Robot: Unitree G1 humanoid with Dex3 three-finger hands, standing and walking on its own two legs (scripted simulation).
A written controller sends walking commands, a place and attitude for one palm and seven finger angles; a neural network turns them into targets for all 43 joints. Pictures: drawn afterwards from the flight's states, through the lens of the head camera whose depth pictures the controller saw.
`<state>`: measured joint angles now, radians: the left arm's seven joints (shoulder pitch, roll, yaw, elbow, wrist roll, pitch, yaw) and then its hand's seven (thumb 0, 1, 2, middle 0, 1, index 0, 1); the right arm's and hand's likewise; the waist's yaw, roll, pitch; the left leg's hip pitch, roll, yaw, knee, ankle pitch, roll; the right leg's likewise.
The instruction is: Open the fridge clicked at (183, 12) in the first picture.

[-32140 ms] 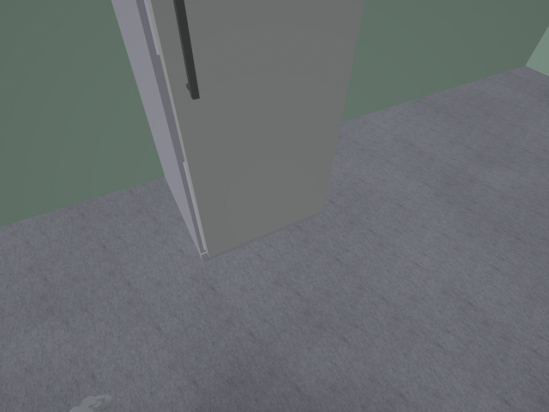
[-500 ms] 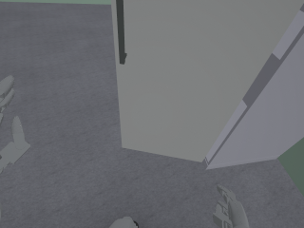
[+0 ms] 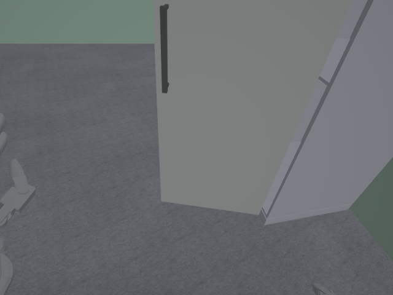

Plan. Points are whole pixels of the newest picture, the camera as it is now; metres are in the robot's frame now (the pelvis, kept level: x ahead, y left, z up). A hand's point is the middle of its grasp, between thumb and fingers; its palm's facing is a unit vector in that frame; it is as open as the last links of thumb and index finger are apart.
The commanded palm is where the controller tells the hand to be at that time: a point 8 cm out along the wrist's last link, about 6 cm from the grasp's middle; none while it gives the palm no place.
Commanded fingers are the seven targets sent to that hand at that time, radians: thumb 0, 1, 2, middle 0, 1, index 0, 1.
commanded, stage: stop stepping back and stand still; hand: left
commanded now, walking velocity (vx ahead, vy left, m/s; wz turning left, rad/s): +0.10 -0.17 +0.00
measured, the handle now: (165, 52) +0.78 +0.16 +0.19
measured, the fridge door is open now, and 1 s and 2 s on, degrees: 70 70 70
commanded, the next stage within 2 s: let the arm hang, fingers relaxed in 0.88 s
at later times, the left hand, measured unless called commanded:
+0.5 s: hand (40, 203) +0.20 +0.25 +0.17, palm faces +0.51 -0.76 -0.41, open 7.4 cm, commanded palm +0.14 +0.29 +0.19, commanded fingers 0.00 0.90 0.90 -0.20 -0.30 -0.20 -0.30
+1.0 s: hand (41, 193) +0.22 +0.28 +0.16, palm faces +0.41 -0.79 -0.46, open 7.4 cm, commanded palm none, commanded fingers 0.00 0.90 0.90 -0.20 -0.30 -0.20 -0.30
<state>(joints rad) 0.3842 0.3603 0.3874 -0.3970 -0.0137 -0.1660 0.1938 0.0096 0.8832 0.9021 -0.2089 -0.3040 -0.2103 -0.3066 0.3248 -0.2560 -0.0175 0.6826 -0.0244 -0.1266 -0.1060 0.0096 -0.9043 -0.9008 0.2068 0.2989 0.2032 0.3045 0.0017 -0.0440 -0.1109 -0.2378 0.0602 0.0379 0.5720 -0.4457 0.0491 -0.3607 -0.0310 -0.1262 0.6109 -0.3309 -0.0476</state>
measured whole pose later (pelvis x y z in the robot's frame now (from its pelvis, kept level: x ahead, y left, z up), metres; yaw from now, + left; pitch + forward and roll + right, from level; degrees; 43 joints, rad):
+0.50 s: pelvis +0.01 -0.02 +0.00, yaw +2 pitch -2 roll +2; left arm 0.48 0.36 0.38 -0.41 -0.01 -0.23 0.17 0.01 0.88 0.90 -0.21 -0.30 -0.21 -0.31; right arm 0.24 -0.24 -0.01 0.68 -0.02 -0.14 -0.08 0.01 -0.91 -0.90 0.21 0.30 0.20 0.30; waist 0.03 -0.03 0.01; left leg -0.33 0.03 0.08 0.66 -0.30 0.02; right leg -0.24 -0.03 -0.11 0.57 -0.30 -0.05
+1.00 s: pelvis +0.03 +0.01 +0.01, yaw +1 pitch +0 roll -1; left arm 0.52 0.41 0.36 -0.42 -0.03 -0.20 0.15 0.01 0.88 0.90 -0.21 -0.30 -0.21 -0.31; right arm 0.21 -0.19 0.03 0.64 0.00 -0.13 -0.06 0.01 -0.90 -0.90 0.21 0.30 0.20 0.30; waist 0.01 0.01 0.00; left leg -0.28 0.04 0.08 0.52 -0.24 0.01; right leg -0.22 0.00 -0.10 0.47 -0.26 -0.01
